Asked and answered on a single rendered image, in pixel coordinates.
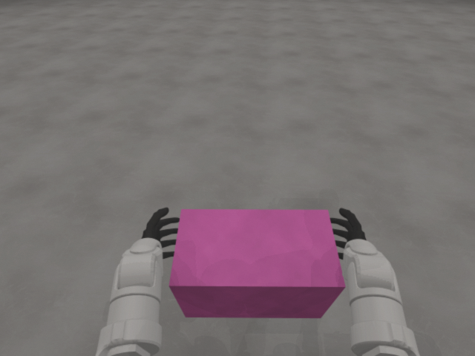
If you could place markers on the right robot forearm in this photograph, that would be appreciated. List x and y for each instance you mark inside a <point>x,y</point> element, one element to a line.
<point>379,326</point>

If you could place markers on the carton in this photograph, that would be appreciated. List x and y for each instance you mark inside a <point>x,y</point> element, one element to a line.
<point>255,263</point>

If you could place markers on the left robot hand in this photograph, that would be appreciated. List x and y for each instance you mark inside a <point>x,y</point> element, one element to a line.
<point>153,229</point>

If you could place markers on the left robot forearm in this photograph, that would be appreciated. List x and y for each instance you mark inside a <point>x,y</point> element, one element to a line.
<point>133,327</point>

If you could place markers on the right robot hand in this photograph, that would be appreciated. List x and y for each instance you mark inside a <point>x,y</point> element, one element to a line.
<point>352,225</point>

